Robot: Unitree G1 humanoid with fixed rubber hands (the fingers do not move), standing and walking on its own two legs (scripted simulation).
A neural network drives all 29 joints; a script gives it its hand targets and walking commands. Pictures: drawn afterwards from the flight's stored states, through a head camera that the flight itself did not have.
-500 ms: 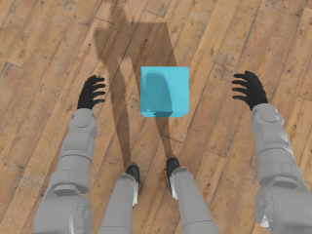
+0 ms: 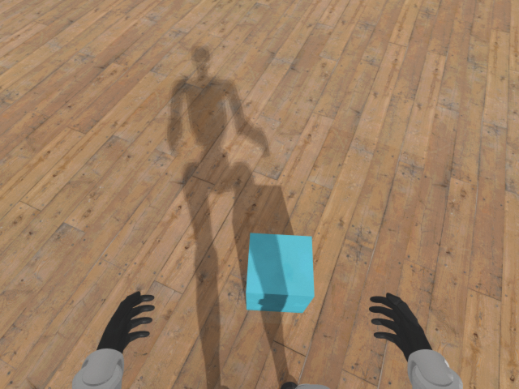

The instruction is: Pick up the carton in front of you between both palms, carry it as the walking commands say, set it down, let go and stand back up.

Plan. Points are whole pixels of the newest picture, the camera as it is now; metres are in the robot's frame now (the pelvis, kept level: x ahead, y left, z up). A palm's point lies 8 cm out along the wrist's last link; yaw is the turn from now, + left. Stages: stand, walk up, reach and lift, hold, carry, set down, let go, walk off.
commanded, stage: let go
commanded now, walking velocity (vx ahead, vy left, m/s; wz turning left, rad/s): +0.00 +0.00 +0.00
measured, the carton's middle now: (277, 274) +0.47 -0.08 -0.65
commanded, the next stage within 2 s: stand in 0.50 s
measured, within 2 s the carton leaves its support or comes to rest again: neither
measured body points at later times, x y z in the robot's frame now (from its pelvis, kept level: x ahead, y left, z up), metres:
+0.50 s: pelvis +0.01 +0.00 +0.00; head +0.02 +0.00 +0.45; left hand +0.18 +0.23 -0.07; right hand +0.18 -0.23 -0.07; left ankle -0.03 +0.11 -0.74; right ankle +0.00 -0.12 -0.74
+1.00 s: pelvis +0.03 -0.01 +0.00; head +0.03 -0.02 +0.45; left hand +0.16 +0.28 -0.10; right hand +0.17 -0.30 -0.10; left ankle -0.03 +0.11 -0.74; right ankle +0.00 -0.12 -0.74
